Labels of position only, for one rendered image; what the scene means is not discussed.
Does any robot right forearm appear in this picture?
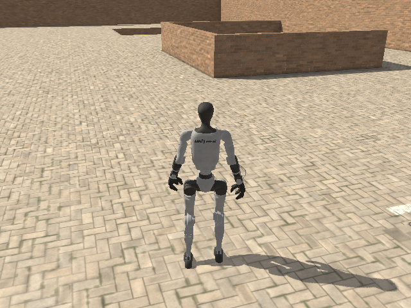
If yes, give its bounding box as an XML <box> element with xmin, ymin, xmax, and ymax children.
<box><xmin>230</xmin><ymin>156</ymin><xmax>243</xmax><ymax>185</ymax></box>

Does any left robot foot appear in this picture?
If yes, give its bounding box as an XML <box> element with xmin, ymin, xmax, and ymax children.
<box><xmin>184</xmin><ymin>252</ymin><xmax>193</xmax><ymax>269</ymax></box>

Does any robot left forearm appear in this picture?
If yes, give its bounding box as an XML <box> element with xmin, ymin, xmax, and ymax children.
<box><xmin>170</xmin><ymin>155</ymin><xmax>182</xmax><ymax>179</ymax></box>

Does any right robot hand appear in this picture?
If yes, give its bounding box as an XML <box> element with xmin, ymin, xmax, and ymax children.
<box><xmin>231</xmin><ymin>183</ymin><xmax>245</xmax><ymax>200</ymax></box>

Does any left robot upper arm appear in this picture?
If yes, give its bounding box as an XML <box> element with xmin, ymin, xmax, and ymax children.
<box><xmin>175</xmin><ymin>130</ymin><xmax>192</xmax><ymax>165</ymax></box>

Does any right robot upper arm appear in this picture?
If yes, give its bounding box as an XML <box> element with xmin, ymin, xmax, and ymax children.
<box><xmin>219</xmin><ymin>130</ymin><xmax>236</xmax><ymax>165</ymax></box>

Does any left robot hand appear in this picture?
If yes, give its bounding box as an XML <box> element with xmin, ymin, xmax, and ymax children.
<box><xmin>168</xmin><ymin>177</ymin><xmax>183</xmax><ymax>191</ymax></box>

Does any humanoid robot head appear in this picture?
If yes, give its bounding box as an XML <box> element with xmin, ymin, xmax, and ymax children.
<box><xmin>195</xmin><ymin>102</ymin><xmax>216</xmax><ymax>133</ymax></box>

